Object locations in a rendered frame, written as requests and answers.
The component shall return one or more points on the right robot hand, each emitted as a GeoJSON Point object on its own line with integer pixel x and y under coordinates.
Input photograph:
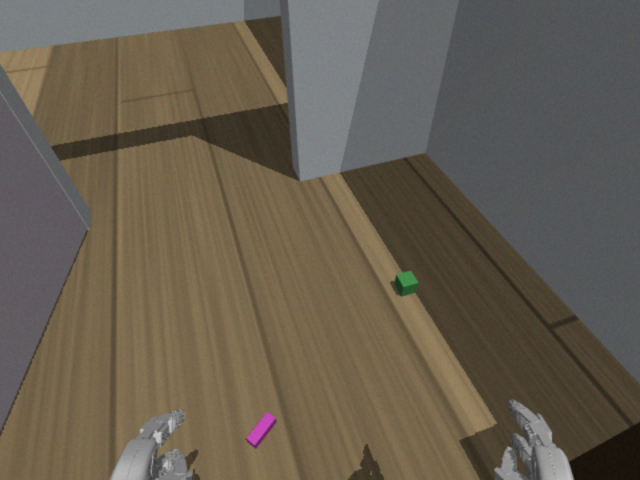
{"type": "Point", "coordinates": [542, 459]}

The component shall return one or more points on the left robot hand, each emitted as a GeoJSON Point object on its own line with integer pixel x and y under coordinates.
{"type": "Point", "coordinates": [138, 460]}

